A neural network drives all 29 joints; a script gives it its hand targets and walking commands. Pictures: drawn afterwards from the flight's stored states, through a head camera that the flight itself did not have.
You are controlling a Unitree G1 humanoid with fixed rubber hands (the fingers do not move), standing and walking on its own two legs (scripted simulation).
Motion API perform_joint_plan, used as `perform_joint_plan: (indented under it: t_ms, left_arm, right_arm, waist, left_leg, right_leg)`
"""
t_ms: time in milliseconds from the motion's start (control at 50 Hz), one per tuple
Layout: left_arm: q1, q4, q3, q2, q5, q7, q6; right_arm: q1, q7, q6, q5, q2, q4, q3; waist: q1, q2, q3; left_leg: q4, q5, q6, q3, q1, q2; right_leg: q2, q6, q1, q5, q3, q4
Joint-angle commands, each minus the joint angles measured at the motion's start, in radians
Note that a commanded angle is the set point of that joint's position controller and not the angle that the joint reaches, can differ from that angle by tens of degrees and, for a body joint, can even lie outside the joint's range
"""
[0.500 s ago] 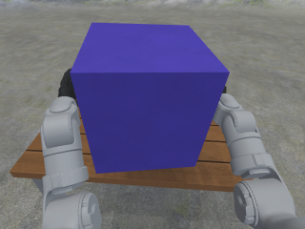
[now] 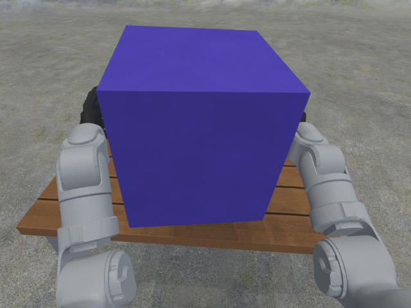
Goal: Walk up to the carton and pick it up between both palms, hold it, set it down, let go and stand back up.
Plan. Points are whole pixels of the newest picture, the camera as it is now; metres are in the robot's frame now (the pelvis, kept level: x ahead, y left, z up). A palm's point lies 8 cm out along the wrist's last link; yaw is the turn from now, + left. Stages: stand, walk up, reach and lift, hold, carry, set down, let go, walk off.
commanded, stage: hold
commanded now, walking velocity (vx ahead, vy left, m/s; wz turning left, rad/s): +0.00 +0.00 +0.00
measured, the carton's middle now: (195, 124) +0.41 +0.01 +0.20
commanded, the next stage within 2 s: none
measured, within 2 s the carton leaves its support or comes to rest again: neither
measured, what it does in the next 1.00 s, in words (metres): stands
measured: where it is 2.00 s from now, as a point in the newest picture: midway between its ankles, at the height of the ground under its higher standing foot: outside the picture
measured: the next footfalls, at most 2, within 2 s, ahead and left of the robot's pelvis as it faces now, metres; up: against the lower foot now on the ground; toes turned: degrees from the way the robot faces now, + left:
none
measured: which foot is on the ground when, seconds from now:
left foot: down 0.00-1.00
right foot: down 0.00-1.00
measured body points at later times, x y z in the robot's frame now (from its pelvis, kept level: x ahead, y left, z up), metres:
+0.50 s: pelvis +0.01 +0.00 +0.00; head -0.06 +0.02 +0.44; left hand +0.38 +0.19 +0.24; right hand +0.38 -0.17 +0.22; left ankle +0.01 +0.10 -0.75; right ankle +0.05 -0.09 -0.75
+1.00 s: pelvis +0.00 +0.00 +0.00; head -0.06 +0.02 +0.45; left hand +0.38 +0.19 +0.24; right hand +0.38 -0.17 +0.22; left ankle +0.01 +0.10 -0.75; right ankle +0.05 -0.09 -0.75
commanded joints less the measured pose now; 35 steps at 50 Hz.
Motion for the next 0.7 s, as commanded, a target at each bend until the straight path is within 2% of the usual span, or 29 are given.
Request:
perform_joint_plan:
  t_ms: [0,40,60,100,140,220,280,320,380,420,440,460,480,500,520,560,620,640,660,680]
  left_arm:
    - [-0.733,-0.069,-0.399,-0.448,-0.187,-0.137,-0.065]
    - [-0.716,-0.082,-0.402,-0.453,-0.183,-0.133,-0.071]
    - [-0.695,-0.087,-0.399,-0.452,-0.183,-0.131,-0.072]
    - [-0.675,-0.125,-0.405,-0.443,-0.182,-0.134,-0.069]
    - [-0.664,-0.108,-0.399,-0.432,-0.191,-0.140,-0.067]
    - [-0.694,-0.105,-0.400,-0.431,-0.179,-0.142,-0.063]
    - [-0.708,-0.125,-0.419,-0.436,-0.193,-0.140,-0.070]
    - [-0.689,-0.131,-0.429,-0.438,-0.206,-0.138,-0.071]
    - [-0.672,-0.187,-0.471,-0.457,-0.215,-0.141,-0.067]
    - [-0.664,-0.189,-0.469,-0.453,-0.212,-0.141,-0.061]
    - [-0.665,-0.168,-0.459,-0.453,-0.206,-0.144,-0.054]
    - [-0.642,-0.202,-0.462,-0.449,-0.207,-0.145,-0.054]
    - [-0.648,-0.158,-0.442,-0.434,-0.198,-0.149,-0.051]
    - [-0.635,-0.175,-0.431,-0.427,-0.184,-0.150,-0.049]
    - [-0.653,-0.187,-0.442,-0.440,-0.192,-0.150,-0.044]
    - [-0.646,-0.145,-0.415,-0.439,-0.182,-0.152,-0.044]
    - [-0.656,-0.202,-0.443,-0.457,-0.204,-0.145,-0.051]
    - [-0.669,-0.201,-0.456,-0.452,-0.215,-0.144,-0.053]
    - [-0.672,-0.198,-0.444,-0.444,-0.203,-0.144,-0.055]
    - [-0.657,-0.205,-0.447,-0.437,-0.197,-0.141,-0.052]
  right_arm:
    - [-0.879,0.159,-0.068,0.080,0.493,-0.271,0.318]
    - [-0.876,0.160,-0.077,0.092,0.508,-0.278,0.335]
    - [-0.854,0.154,-0.075,0.098,0.498,-0.282,0.337]
    - [-0.852,0.144,-0.075,0.119,0.492,-0.315,0.367]
    - [-0.849,0.130,-0.073,0.131,0.489,-0.321,0.381]
    - [-0.835,0.131,-0.062,0.112,0.497,-0.265,0.346]
    - [-0.856,0.130,-0.067,0.124,0.517,-0.309,0.367]
    - [-0.832,0.122,-0.061,0.131,0.511,-0.332,0.372]
    - [-0.789,0.112,-0.055,0.154,0.501,-0.344,0.390]
    - [-0.797,0.111,-0.054,0.156,0.486,-0.361,0.388]
    - [-0.818,0.111,-0.049,0.153,0.486,-0.364,0.382]
    - [-0.795,0.110,-0.044,0.151,0.495,-0.370,0.393]
    - [-0.806,0.112,-0.041,0.146,0.488,-0.353,0.380]
    - [-0.784,0.117,-0.036,0.140,0.482,-0.330,0.380]
    - [-0.784,0.123,-0.034,0.141,0.487,-0.332,0.381]
    - [-0.808,0.125,-0.033,0.134,0.479,-0.345,0.378]
    - [-0.825,0.126,-0.047,0.155,0.506,-0.401,0.409]
    - [-0.840,0.126,-0.047,0.156,0.498,-0.414,0.405]
    - [-0.820,0.124,-0.041,0.154,0.488,-0.376,0.399]
    - [-0.805,0.124,-0.042,0.155,0.500,-0.379,0.400]
  waist:
    - [0.008,0.036,-0.354]
    - [0.017,0.036,-0.389]
    - [0.007,0.033,-0.403]
    - [0.012,0.039,-0.435]
    - [0.007,0.041,-0.432]
    - [-0.001,0.054,-0.350]
    - [0.003,0.040,-0.418]
    - [-0.011,0.042,-0.422]
    - [-0.024,0.090,-0.442]
    - [-0.038,0.093,-0.436]
    - [-0.032,0.088,-0.401]
    - [-0.036,0.069,-0.418]
    - [-0.034,0.047,-0.392]
    - [-0.015,0.051,-0.378]
    - [-0.020,0.064,-0.373]
    - [-0.004,0.053,-0.342]
    - [-0.005,0.068,-0.426]
    - [-0.005,0.055,-0.434]
    - [-0.017,0.065,-0.413]
    - [-0.009,0.075,-0.414]
  left_leg:
    - [-0.103,0.059,-0.029,-0.039,-0.165,-0.014]
    - [-0.084,0.127,-0.028,-0.040,-0.134,-0.016]
    - [-0.077,0.148,-0.038,-0.042,-0.108,-0.010]
    - [-0.054,0.221,-0.033,-0.035,-0.093,-0.021]
    - [-0.042,0.215,-0.032,-0.033,-0.104,-0.032]
    - [-0.070,0.129,-0.034,-0.031,-0.140,-0.033]
    - [-0.056,0.172,-0.027,-0.034,-0.135,-0.031]
    - [-0.056,0.206,-0.035,-0.039,-0.117,-0.032]
    - [-0.033,0.291,-0.060,-0.044,-0.087,-0.035]
    - [-0.024,0.269,-0.064,-0.044,-0.074,-0.031]
    - [-0.031,0.245,-0.061,-0.046,-0.100,-0.027]
    - [-0.037,0.257,-0.055,-0.046,-0.092,-0.032]
    - [-0.043,0.221,-0.050,-0.042,-0.111,-0.033]
    - [-0.057,0.204,-0.047,-0.044,-0.114,-0.032]
    - [-0.066,0.223,-0.051,-0.043,-0.123,-0.024]
    - [-0.071,0.193,-0.043,-0.043,-0.157,-0.027]
    - [-0.045,0.266,-0.049,-0.047,-0.104,-0.029]
    - [-0.045,0.271,-0.052,-0.044,-0.099,-0.030]
    - [-0.036,0.257,-0.055,-0.039,-0.089,-0.031]
    - [-0.042,0.269,-0.054,-0.037,-0.087,-0.027]
  right_leg:
    - [0.008,0.037,0.222,-0.032,0.085,0.001]
    - [0.011,0.040,0.232,0.015,0.083,0.003]
    - [0.017,0.038,0.251,0.056,0.078,0.007]
    - [0.020,0.047,0.282,0.123,0.080,0.014]
    - [0.013,0.045,0.298,0.151,0.091,0.024]
    - [0.007,0.047,0.251,0.042,0.090,0.008]
    - [0.003,0.049,0.261,0.089,0.088,0.017]
    - [0.008,0.052,0.275,0.138,0.089,0.020]
    - [0.016,0.048,0.294,0.215,0.089,0.026]
    - [0.020,0.049,0.278,0.171,0.082,0.025]
    - [0.016,0.048,0.269,0.144,0.089,0.018]
    - [0.019,0.052,0.283,0.166,0.086,0.017]
    - [0.016,0.054,0.278,0.141,0.081,0.020]
    - [0.019,0.052,0.284,0.125,0.079,0.019]
    - [0.019,0.053,0.297,0.121,0.077,0.013]
    - [0.015,0.048,0.282,0.104,0.083,0.010]
    - [0.016,0.051,0.288,0.168,0.083,0.026]
    - [0.016,0.052,0.288,0.176,0.085,0.019]
    - [0.017,0.046,0.270,0.162,0.083,0.024]
    - [0.024,0.046,0.282,0.166,0.078,0.028]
